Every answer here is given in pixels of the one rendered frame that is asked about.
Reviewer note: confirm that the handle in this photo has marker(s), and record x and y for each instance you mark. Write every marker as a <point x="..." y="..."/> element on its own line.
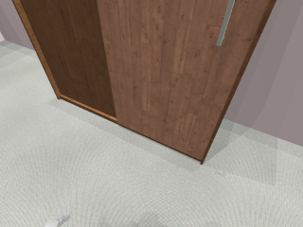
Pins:
<point x="225" y="21"/>

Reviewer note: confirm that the wardrobe door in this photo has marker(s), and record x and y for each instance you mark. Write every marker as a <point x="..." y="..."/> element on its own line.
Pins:
<point x="69" y="34"/>
<point x="169" y="79"/>

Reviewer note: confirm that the left robot hand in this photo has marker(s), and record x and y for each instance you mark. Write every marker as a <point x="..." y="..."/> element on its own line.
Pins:
<point x="58" y="220"/>

